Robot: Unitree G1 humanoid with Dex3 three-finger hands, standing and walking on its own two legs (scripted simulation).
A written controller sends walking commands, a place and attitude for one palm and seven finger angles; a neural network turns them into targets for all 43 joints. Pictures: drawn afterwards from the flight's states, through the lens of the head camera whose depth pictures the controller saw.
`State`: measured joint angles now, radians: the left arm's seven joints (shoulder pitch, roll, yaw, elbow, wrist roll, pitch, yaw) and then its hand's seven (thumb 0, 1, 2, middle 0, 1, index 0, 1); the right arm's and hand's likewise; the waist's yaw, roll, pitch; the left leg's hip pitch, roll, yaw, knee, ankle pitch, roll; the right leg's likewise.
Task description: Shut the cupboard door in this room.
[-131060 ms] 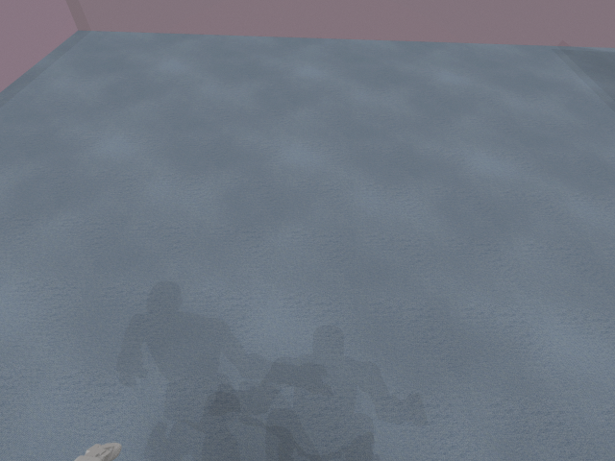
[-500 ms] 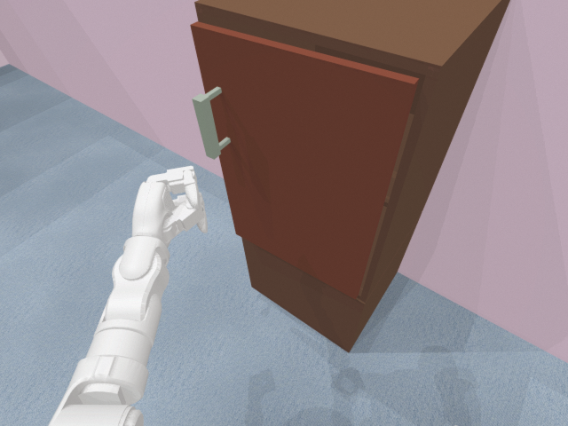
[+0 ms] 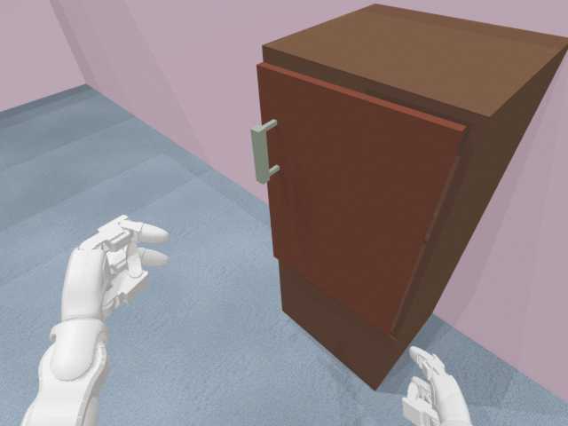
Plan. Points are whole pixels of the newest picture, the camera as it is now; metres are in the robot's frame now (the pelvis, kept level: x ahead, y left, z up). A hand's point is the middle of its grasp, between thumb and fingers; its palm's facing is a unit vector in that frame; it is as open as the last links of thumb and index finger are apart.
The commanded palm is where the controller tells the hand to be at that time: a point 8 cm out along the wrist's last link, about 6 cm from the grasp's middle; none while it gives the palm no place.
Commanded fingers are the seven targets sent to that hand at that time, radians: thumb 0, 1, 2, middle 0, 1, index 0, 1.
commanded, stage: draw the hand back to the body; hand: left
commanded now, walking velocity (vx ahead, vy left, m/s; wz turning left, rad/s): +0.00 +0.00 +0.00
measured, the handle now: (267, 151) +0.64 +0.11 +0.06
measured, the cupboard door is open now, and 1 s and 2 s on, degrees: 3 3 3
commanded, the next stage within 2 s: step back with the hand held close in 0.66 s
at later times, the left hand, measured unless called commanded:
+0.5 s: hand (51, 313) +0.18 +0.27 +0.16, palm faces +0.51 -0.77 -0.40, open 7.2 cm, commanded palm +0.14 +0.30 +0.17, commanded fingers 0.00 0.90 0.90 -0.20 -0.30 -0.20 -0.30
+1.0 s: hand (51, 307) +0.19 +0.28 +0.16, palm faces +0.43 -0.77 -0.47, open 7.4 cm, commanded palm +0.13 +0.31 +0.17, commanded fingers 0.00 0.90 0.90 -0.20 -0.30 -0.20 -0.30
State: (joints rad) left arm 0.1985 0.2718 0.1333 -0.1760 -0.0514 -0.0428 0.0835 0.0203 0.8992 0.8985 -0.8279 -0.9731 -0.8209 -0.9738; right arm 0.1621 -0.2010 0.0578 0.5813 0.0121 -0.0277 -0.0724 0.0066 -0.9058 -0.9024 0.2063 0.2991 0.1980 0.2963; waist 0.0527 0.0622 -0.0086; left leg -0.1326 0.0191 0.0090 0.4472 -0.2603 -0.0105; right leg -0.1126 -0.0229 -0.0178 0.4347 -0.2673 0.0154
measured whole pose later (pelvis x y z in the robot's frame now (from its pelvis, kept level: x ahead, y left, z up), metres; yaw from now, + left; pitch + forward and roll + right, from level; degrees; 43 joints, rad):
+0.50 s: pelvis +0.00 +0.00 +0.00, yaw +0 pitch -3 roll +0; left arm 0.46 0.32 0.35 -0.34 -0.05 -0.08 0.13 0.02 0.90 0.90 -0.25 -0.34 -0.24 -0.34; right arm 0.20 -0.24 0.00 0.64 0.01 -0.10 -0.09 0.01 -0.91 -0.90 0.20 0.30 0.20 0.30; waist 0.07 0.07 -0.01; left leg -0.12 0.01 0.01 0.44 -0.26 -0.01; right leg -0.10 -0.03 -0.02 0.43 -0.27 0.02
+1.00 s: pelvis -0.01 +0.01 +0.00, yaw +0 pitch +0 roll -1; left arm 0.51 0.37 0.39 -0.39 -0.06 -0.14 0.12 0.02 0.89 0.90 -0.22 -0.30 -0.21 -0.30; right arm 0.18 -0.25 -0.01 0.60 0.01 -0.03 -0.08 0.01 -0.91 -0.90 0.21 0.30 0.20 0.30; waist 0.02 0.07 -0.02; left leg -0.24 0.02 0.02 0.51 -0.27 0.00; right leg -0.21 -0.02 -0.01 0.46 -0.25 0.03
